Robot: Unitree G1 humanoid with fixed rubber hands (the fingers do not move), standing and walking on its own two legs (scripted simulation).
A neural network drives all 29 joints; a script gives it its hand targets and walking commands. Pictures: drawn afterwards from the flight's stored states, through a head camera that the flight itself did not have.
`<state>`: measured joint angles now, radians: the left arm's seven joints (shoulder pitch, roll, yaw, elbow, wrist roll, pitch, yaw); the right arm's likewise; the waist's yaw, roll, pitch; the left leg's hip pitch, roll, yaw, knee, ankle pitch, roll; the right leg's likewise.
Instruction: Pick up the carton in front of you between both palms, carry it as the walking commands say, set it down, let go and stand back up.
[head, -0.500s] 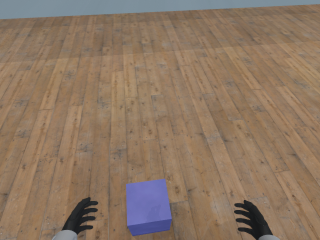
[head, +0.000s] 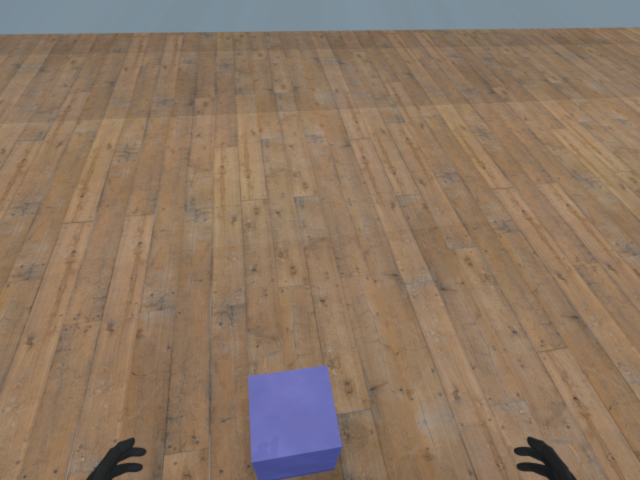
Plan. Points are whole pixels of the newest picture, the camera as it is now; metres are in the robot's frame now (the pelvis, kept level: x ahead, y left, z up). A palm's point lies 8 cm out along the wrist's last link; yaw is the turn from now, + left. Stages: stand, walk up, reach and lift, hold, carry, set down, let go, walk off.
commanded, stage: stand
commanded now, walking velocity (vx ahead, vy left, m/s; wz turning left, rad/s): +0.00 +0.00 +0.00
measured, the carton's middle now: (292, 425) +0.37 +0.06 -0.65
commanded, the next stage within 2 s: none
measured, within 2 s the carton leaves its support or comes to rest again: neither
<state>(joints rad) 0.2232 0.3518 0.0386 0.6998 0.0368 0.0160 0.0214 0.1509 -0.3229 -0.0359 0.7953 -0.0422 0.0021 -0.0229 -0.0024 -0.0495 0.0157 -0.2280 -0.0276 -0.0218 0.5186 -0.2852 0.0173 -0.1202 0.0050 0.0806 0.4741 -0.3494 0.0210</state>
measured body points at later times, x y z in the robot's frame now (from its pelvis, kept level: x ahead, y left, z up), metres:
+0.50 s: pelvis -0.01 +0.00 +0.01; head -0.01 +0.01 +0.45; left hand +0.10 +0.30 -0.11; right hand +0.11 -0.31 -0.10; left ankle -0.01 +0.11 -0.74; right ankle -0.06 -0.14 -0.74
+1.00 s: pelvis -0.02 +0.00 +0.01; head -0.02 +0.01 +0.46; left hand +0.07 +0.31 -0.11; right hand +0.08 -0.32 -0.10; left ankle -0.01 +0.11 -0.74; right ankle -0.06 -0.14 -0.74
